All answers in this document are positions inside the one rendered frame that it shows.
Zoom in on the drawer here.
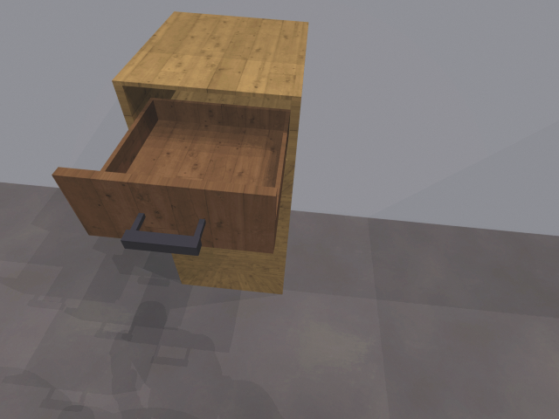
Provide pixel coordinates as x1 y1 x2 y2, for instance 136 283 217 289
52 98 291 254

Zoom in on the handle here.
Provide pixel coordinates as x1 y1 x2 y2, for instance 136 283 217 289
121 213 206 256

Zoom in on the cabinet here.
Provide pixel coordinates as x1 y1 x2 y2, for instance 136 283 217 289
112 11 308 294

